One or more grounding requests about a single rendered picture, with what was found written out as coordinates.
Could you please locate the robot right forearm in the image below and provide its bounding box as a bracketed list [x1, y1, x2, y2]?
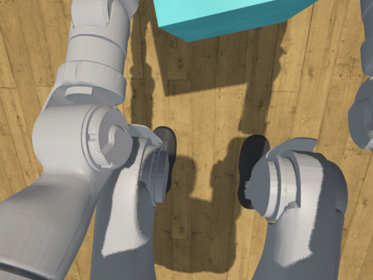
[360, 0, 373, 76]

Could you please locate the carton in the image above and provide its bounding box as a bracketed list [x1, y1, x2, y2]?
[153, 0, 318, 42]

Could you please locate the robot foot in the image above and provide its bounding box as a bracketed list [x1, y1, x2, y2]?
[153, 126, 177, 194]
[238, 135, 270, 209]

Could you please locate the robot left foot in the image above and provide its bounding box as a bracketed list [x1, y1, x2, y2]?
[153, 126, 177, 194]

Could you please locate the left robot upper arm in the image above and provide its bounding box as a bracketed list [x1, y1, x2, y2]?
[0, 103, 133, 280]

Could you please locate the robot right foot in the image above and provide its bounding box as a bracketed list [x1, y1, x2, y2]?
[238, 135, 270, 209]

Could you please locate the robot left forearm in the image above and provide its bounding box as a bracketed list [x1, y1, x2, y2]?
[40, 0, 139, 114]

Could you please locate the right robot upper arm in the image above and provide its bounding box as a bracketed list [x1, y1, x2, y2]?
[348, 76, 373, 153]

